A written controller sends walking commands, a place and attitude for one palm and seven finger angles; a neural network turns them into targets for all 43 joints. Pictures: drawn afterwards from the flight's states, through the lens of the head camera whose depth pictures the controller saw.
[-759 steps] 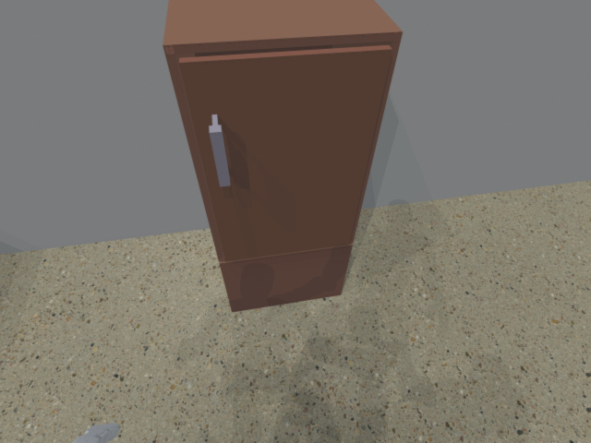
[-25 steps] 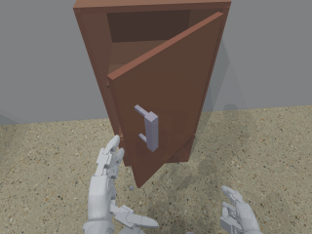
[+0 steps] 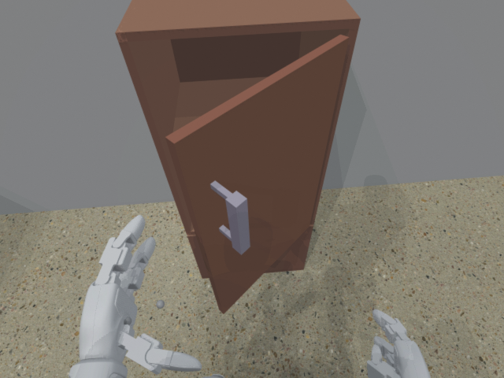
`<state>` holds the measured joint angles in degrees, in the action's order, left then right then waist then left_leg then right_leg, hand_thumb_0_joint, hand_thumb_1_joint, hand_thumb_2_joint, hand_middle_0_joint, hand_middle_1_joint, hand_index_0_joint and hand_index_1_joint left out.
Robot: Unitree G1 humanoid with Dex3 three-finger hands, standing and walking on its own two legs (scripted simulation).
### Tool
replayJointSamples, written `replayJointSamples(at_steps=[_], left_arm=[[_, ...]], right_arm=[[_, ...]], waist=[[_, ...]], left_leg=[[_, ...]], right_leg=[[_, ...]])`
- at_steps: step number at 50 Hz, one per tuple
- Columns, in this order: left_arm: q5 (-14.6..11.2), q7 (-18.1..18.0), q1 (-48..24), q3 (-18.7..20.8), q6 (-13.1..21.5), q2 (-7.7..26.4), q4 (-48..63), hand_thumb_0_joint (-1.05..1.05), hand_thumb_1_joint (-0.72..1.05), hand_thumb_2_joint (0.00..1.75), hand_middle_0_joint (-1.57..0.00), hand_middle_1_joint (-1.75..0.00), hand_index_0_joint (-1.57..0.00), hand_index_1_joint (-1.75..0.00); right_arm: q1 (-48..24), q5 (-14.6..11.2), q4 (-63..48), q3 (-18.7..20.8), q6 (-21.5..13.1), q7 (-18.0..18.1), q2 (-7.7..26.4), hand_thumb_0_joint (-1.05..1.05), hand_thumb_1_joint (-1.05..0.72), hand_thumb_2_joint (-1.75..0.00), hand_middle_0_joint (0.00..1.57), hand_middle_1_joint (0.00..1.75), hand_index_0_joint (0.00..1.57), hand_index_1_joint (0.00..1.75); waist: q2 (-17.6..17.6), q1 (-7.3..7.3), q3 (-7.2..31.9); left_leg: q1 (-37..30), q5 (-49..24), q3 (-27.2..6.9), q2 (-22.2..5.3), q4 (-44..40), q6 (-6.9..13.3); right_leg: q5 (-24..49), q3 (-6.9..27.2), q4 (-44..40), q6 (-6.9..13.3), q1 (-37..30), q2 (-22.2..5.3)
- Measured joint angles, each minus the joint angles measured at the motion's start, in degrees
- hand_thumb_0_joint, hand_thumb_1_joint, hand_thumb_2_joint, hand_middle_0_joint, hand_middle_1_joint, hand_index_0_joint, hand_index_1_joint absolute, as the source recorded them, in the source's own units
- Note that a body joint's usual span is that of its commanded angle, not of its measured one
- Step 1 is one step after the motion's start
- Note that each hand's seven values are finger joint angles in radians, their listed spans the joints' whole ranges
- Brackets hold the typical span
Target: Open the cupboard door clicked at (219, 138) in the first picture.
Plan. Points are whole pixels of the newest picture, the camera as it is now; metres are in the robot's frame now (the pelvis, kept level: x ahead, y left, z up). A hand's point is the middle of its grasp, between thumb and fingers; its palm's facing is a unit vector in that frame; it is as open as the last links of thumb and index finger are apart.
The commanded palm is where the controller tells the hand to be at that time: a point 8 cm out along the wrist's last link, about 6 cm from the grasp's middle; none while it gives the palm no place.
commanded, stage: draw the hand back to the body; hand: left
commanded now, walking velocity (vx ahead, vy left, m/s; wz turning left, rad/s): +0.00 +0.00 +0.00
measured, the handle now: (230, 218) +0.35 +0.06 +0.07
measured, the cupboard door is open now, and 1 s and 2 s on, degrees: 42 42 42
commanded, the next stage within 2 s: step back with the hand held close in 1.26 s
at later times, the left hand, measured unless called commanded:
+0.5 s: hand (61, 294) +0.19 +0.22 +0.15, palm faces +0.24 -0.91 -0.33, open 13.7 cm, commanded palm +0.15 +0.27 +0.18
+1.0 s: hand out of the picture +0.20 +0.30 +0.22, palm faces +0.48 -0.79 -0.37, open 8.0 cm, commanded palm +0.15 +0.33 +0.23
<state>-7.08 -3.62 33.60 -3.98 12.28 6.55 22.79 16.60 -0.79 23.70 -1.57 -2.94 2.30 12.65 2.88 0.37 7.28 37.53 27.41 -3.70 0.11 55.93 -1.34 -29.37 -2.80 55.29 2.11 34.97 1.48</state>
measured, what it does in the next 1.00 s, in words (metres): rises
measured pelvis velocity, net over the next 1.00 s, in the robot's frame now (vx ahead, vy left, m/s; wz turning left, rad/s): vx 0.00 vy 0.03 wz -0.02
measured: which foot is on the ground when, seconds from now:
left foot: down 0.00-1.00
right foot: down 0.00-1.00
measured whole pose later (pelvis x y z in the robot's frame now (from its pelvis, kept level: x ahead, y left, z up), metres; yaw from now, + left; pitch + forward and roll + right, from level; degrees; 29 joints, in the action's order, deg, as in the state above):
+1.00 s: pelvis +0.00 +0.03 +0.06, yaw -1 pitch -4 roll -1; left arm -4.1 -7.5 26.1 20.4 4.0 19.5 23.3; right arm 11.2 -0.5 35.4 -2.2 -5.7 5.1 12.8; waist 2.9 4.0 -1.0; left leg 7.8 14.9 -1.5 1.2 27.0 1.1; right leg -15.5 -0.4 24.8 -0.3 5.0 0.0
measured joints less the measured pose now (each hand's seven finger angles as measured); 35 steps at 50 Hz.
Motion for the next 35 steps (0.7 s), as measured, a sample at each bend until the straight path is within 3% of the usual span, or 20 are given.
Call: replayJointSamples(at_steps=[10,14,17,25,35], left_arm=[[-3.12,3.82,1.23,4.16,-3.13,2.82,3.30,-0.02,-0.47,0.32,-0.15,-0.30,-0.15,-0.30],[2.19,0.82,1.32,5.39,-7.25,7.60,4.75,-0.02,-0.39,0.35,-0.16,-0.30,-0.15,-0.30],[3.81,-0.74,2.03,6.05,-9.42,9.20,5.52,-0.02,-0.32,0.38,-0.16,-0.30,-0.16,-0.30],[4.77,-2.88,0.20,9.05,-10.88,10.36,4.65,-0.01,-0.06,0.49,-0.17,-0.30,-0.17,-0.30],[4.25,-3.46,-2.67,15.60,-9.74,11.81,3.91,0.00,0.28,0.64,-0.19,-0.30,-0.18,-0.30]], right_arm=[[-0.91,-0.99,0.76,0.09,-2.08,0.92,0.60,0.01,-0.90,-0.90,0.21,0.29,0.20,0.30],[-1.30,-0.70,1.61,-0.51,-1.16,2.44,-0.07,0.01,-0.90,-0.90,0.21,0.29,0.20,0.30],[-1.67,-0.57,2.05,-1.16,-0.71,3.05,-0.32,0.01,-0.90,-0.90,0.21,0.29,0.20,0.30],[-2.62,-0.31,4.50,-2.72,-1.31,3.60,-0.82,0.01,-0.90,-0.90,0.21,0.29,0.20,0.30],[-3.89,0.15,8.67,-2.72,-2.91,3.07,-1.01,0.01,-0.90,-0.90,0.21,0.30,0.20,0.30]], waist=[[0.17,0.90,-0.07],[-0.03,1.69,-0.47],[0.36,1.80,-1.22],[0.41,2.34,-3.93],[-0.02,2.98,-6.20]], left_leg=[[-3.73,-0.49,-0.01,0.15,-2.21,0.84],[-7.41,-1.59,0.47,0.43,-5.31,1.13],[-10.58,-2.82,0.78,0.64,-8.27,1.68],[-17.72,-6.05,1.41,1.25,-15.28,2.51],[-24.86,-9.38,2.13,1.64,-22.75,2.95]], right_leg=[[1.17,0.04,-3.57,-0.75,-4.40,-0.14],[2.30,0.55,-6.61,-1.14,-7.97,-0.48],[3.72,0.88,-9.82,-1.55,-11.19,-0.73],[7.26,1.54,-17.19,-2.39,-18.40,-1.44],[10.75,2.31,-24.56,-2.89,-25.28,-1.97]])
